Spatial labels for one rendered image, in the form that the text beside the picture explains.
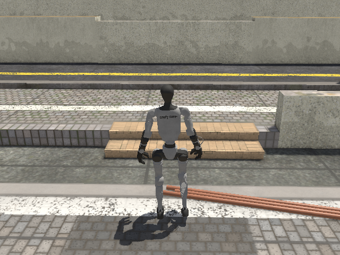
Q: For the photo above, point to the left robot upper arm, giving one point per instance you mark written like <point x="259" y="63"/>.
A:
<point x="149" y="122"/>

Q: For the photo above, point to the right robot thigh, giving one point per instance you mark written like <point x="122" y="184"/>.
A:
<point x="182" y="155"/>

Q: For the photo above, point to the right robot upper arm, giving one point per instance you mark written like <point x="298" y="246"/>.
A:
<point x="188" y="120"/>

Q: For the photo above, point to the robot left forearm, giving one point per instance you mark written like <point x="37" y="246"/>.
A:
<point x="143" y="143"/>

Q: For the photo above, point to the robot right forearm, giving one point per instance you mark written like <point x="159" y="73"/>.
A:
<point x="195" y="140"/>

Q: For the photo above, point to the robot left hand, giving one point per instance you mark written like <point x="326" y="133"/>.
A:
<point x="140" y="156"/>

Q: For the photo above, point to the robot right shin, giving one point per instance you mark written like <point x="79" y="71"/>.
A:
<point x="184" y="191"/>

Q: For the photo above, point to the robot right hand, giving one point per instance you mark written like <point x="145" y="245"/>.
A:
<point x="199" y="152"/>

